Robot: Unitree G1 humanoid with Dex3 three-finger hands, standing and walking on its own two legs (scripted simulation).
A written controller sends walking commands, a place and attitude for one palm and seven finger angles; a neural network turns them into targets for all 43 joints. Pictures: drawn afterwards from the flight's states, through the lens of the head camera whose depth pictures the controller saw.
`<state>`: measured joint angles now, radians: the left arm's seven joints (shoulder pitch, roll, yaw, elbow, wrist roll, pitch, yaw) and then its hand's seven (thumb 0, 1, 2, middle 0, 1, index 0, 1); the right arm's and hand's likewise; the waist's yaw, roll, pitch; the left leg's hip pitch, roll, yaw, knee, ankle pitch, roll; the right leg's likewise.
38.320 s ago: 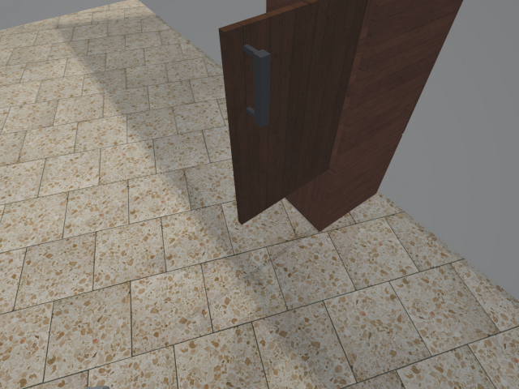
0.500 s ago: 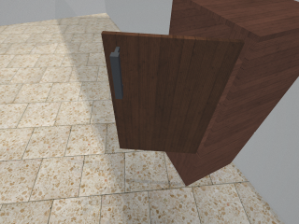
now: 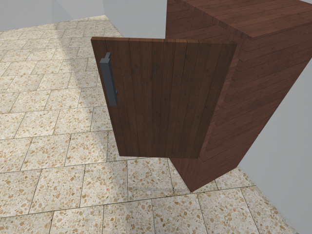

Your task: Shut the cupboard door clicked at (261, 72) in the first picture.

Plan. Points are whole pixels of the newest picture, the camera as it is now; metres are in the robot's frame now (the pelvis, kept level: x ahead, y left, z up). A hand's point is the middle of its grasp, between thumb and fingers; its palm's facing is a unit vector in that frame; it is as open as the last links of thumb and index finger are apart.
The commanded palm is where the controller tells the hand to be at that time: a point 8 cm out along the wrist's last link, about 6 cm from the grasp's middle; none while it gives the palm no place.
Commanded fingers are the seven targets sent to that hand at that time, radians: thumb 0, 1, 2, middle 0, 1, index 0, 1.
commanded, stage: look again from close up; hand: left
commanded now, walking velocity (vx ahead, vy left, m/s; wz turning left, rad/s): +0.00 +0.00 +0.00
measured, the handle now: (111, 79) +0.50 +0.17 +0.14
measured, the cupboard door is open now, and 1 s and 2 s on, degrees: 61 61 61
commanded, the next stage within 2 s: shuffle to correct the standing spot in 0.32 s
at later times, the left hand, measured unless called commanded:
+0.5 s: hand out of the picture +0.01 +0.11 -0.17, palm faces +0.03 -0.98 -0.19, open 7.4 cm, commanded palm none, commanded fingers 0.00 0.90 0.90 -0.20 -0.30 -0.20 -0.30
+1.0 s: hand out of the picture +0.07 +0.14 -0.18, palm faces +0.04 -0.97 -0.22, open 7.4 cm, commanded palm none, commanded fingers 0.00 0.90 0.90 -0.20 -0.30 -0.20 -0.30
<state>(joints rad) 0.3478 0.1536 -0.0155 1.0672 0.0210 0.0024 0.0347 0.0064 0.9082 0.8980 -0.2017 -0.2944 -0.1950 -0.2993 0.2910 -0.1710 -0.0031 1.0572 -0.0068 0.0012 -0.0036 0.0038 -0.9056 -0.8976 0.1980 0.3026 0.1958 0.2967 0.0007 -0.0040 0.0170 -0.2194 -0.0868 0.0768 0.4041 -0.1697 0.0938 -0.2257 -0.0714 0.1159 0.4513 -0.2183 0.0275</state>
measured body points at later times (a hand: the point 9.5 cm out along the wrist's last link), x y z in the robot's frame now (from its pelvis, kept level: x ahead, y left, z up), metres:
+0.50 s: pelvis +0.01 -0.06 +0.00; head +0.02 -0.06 +0.45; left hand +0.01 +0.17 -0.15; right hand +0.03 -0.28 -0.16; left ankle +0.03 +0.06 -0.74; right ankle +0.03 -0.18 -0.74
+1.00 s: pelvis +0.05 -0.04 +0.00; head +0.08 -0.03 +0.45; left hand +0.07 +0.20 -0.16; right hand +0.07 -0.26 -0.16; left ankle +0.03 +0.06 -0.74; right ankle +0.03 -0.18 -0.74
